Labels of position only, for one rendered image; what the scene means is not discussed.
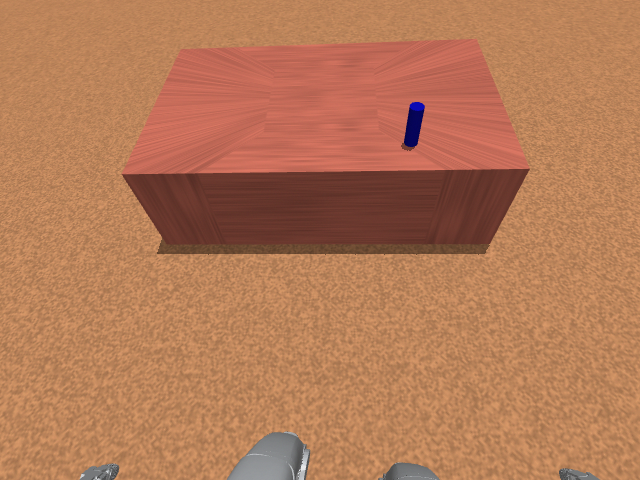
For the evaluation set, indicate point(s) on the can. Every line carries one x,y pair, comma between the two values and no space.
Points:
415,116

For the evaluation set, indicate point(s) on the left robot hand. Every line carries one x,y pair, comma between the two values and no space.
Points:
104,472

